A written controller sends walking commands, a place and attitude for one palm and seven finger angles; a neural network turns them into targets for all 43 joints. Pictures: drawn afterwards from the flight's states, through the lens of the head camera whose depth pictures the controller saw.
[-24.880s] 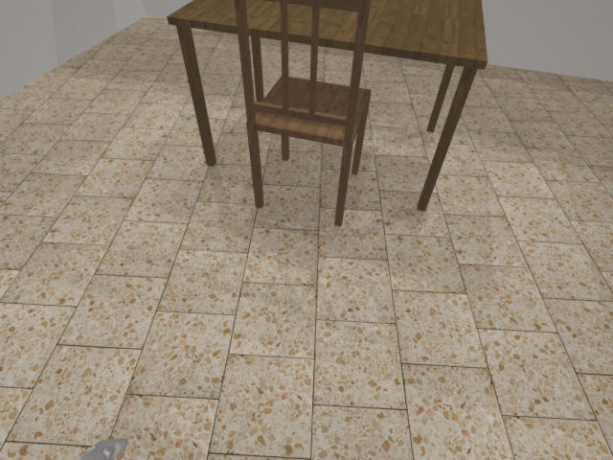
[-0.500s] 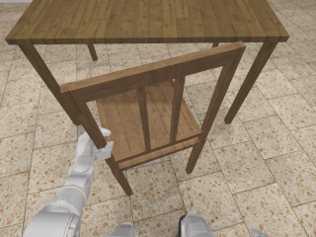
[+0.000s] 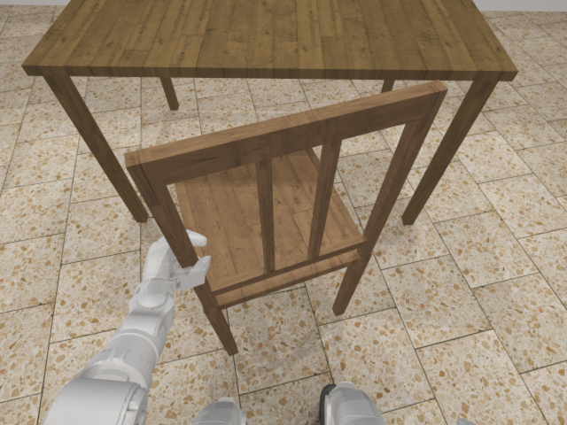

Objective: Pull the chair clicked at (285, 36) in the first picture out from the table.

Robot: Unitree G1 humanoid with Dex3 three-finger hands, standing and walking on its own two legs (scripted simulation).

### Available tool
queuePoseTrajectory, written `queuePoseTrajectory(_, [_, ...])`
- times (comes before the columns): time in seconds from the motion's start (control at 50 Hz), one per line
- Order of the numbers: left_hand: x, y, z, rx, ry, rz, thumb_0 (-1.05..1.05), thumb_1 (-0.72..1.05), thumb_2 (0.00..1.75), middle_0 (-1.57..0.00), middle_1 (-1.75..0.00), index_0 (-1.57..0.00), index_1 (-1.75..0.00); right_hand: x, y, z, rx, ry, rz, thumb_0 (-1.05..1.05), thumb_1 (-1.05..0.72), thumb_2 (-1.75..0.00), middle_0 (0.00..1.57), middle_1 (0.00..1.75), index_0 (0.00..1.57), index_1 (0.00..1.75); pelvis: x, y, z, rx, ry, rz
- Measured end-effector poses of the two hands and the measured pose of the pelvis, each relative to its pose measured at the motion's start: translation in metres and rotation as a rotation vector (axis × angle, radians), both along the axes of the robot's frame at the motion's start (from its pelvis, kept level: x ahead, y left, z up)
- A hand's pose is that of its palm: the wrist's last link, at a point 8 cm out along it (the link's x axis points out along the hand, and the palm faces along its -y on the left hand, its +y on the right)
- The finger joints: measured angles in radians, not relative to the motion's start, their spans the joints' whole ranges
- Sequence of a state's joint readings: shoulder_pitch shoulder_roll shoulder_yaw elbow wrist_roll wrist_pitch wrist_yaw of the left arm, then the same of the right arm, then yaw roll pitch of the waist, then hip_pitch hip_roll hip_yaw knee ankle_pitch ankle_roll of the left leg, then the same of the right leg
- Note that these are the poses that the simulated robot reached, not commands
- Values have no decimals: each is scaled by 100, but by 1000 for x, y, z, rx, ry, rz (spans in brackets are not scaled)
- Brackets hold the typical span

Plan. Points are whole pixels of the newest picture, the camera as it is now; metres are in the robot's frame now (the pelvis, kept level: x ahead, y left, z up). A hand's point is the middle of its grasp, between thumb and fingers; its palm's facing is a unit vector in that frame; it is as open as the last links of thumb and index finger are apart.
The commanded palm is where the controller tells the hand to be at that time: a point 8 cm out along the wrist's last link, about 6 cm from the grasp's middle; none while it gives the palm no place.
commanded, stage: step backward, pulling the chair out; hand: left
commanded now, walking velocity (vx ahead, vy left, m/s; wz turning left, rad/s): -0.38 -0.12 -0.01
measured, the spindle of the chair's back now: (267, 225) +0.42 +0.04 -0.03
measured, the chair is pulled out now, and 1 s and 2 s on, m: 0.24 0.26 0.27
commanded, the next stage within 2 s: none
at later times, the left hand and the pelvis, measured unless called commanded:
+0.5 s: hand (193, 275) +0.34 +0.16 -0.06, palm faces +0.06 -0.97 -0.23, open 6.1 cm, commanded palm +0.35 +0.21 -0.05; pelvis +0.00 -0.01 +0.00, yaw -1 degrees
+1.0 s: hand (192, 280) +0.33 +0.16 -0.06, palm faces +0.07 -0.97 -0.24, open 6.1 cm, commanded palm +0.34 +0.21 -0.05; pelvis -0.01 -0.01 +0.00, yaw -1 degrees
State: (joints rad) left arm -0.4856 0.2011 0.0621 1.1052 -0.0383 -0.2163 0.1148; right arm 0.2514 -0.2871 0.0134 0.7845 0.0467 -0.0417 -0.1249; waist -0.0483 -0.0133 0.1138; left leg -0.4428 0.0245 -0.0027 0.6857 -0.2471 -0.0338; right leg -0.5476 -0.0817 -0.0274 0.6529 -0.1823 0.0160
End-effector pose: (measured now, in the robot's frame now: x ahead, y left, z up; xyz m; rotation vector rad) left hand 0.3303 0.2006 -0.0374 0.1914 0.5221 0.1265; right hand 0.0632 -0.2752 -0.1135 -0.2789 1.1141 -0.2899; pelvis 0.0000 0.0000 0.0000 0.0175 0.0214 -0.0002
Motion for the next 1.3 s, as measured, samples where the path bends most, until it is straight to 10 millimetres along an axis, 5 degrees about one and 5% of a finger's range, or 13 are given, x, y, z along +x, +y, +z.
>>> queuePoseTrajectory(0.2, [-6,1,0,23,-18,6,1,54,71,-29,-125,-49,-145,6,9,-13,57,-42,-3,1,-90,-90,20,30,21,30,-1,-10,-9,14,-16,-8])
queuePoseTrajectory(0.38, [-10,4,0,7,-7,-11,2,56,68,-26,-127,-50,-145,-4,12,-2,20,-15,11,0,-90,-90,20,30,21,30,-4,3,-1,-12,-4,-3])
queuePoseTrajectory(0.48, [-10,5,0,15,-16,-14,2,55,69,-27,-127,-49,-145,-2,16,-5,46,-19,18,1,-90,-90,20,30,21,30,-3,-6,-4,-15,-22,-13])
queuePoseTrajectory(0.8, [-19,3,0,16,-9,0,2,55,69,-27,-126,-50,-145,-6,-2,2,-1,-31,7,0,-90,-90,20,30,21,30,-10,-5,-1,-3,-3,-10])
queuePoseTrajectory(1.3, [-15,9,0,37,-22,-7,1,52,73,-30,-126,-50,-145,12,13,-4,38,-54,10,1,-90,-90,20,30,21,30,-1,-6,-3,4,8,-17])
